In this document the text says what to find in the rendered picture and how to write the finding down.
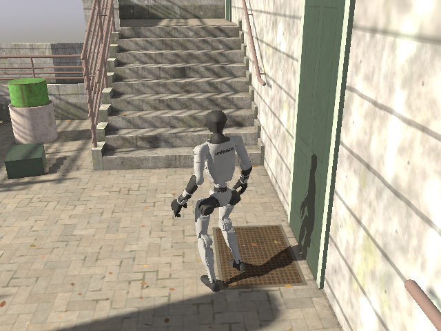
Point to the stairs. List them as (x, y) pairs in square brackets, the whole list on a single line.
[(167, 80)]

